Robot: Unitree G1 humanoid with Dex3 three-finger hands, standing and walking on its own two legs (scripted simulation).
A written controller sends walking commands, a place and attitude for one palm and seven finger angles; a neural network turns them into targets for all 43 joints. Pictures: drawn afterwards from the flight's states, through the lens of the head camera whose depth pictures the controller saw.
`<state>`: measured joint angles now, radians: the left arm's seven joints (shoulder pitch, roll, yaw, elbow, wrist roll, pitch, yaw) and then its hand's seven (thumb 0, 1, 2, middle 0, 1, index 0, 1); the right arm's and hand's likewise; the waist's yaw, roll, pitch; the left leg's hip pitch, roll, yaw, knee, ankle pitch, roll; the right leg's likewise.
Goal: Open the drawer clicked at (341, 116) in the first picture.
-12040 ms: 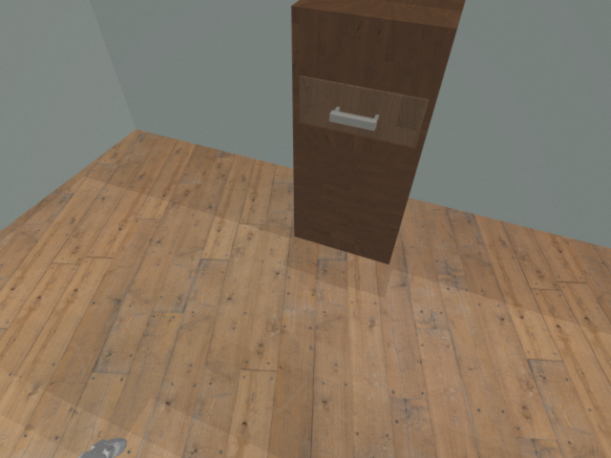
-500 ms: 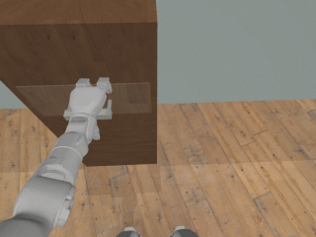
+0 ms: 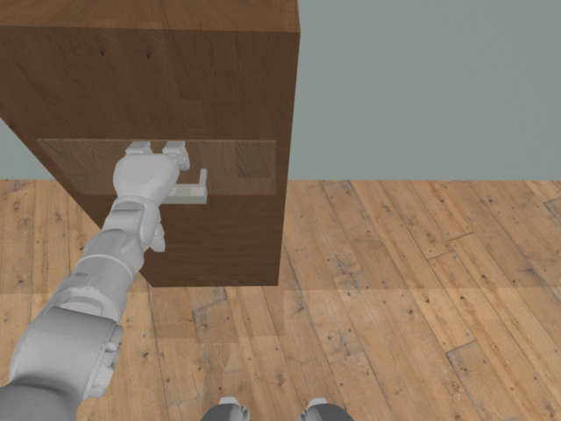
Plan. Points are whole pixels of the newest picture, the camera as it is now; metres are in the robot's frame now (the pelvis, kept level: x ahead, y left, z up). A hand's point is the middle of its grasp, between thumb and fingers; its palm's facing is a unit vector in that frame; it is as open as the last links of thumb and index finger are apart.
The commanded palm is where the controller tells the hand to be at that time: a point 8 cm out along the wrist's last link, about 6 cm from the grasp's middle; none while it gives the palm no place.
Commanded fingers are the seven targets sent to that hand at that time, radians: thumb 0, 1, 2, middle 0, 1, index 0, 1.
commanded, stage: move the hooked fingers above the handle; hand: left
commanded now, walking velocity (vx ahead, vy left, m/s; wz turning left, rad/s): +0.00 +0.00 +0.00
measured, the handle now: (167, 183) +0.52 +0.19 -0.05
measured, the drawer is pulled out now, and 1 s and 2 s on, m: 0.00 0.00 0.00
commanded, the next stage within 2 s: none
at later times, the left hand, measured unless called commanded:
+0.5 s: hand (155, 187) +0.47 +0.18 +0.01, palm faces -0.08 -0.04 -1.00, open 13.7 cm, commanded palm +0.45 +0.18 +0.07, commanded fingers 0.00 -0.50 0.30 -0.30 -1.20 -0.30 -1.20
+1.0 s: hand (162, 192) +0.46 +0.17 +0.01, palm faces -0.12 -0.05 -0.99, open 13.7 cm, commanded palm +0.44 +0.18 +0.07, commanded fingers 0.00 -0.50 0.30 -0.30 -1.20 -0.30 -1.20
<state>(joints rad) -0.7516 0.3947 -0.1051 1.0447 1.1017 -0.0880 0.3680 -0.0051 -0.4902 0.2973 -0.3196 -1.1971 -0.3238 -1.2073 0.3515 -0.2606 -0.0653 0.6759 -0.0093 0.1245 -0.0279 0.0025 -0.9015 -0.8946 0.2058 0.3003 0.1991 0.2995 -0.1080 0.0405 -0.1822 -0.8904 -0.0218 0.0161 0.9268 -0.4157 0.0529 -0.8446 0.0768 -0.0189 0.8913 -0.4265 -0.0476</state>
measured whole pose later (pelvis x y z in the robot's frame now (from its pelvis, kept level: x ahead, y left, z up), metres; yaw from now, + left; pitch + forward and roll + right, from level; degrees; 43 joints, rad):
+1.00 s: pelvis +0.01 +0.00 +0.02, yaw +0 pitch +18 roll -1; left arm -0.71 0.33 -0.12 1.05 1.07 0.04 0.36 0.00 -0.49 0.30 -0.32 -1.20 -0.34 -1.22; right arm 0.32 -0.23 -0.04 0.67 0.01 0.19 -0.02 0.00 -0.90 -0.89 0.21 0.30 0.20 0.30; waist -0.10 0.05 -0.18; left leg -0.75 -0.02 0.03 0.83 -0.40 0.05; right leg -0.71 0.08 0.00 0.80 -0.41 -0.05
